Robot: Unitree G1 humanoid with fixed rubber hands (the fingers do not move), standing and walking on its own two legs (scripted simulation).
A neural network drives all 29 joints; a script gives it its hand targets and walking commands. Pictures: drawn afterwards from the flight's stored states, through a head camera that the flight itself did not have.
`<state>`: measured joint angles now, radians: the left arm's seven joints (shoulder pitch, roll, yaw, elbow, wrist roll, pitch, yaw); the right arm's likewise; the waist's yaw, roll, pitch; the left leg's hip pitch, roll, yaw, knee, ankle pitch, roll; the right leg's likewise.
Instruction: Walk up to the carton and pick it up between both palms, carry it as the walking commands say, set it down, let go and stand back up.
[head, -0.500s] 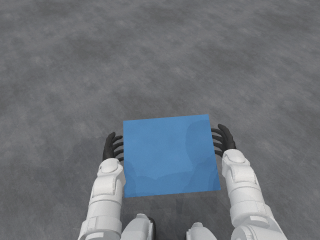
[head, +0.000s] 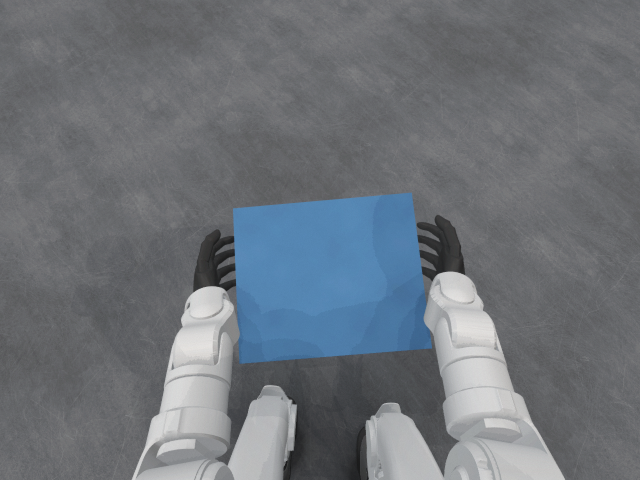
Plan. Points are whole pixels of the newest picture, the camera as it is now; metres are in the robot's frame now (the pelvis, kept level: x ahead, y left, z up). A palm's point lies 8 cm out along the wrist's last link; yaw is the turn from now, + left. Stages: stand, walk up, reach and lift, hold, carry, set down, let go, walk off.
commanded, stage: set down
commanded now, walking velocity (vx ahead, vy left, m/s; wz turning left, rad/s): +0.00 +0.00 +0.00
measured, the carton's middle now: (329, 281) +0.40 +0.02 -0.14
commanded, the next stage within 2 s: none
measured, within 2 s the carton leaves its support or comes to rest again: neither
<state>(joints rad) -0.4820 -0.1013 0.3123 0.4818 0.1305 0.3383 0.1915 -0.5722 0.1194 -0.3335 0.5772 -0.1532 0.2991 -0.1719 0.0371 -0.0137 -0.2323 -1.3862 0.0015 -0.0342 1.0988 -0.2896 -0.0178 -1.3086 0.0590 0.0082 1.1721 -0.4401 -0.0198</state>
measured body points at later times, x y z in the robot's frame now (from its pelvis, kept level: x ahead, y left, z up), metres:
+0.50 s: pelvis -0.01 +0.00 -0.07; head +0.19 +0.00 +0.33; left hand +0.39 +0.19 -0.16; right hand +0.42 -0.12 -0.15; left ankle +0.10 +0.13 -0.62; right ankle +0.04 -0.10 -0.62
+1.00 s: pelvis -0.05 +0.01 -0.16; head +0.23 +0.03 +0.19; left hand +0.41 +0.19 -0.26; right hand +0.45 -0.12 -0.25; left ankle +0.10 +0.13 -0.62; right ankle +0.04 -0.10 -0.62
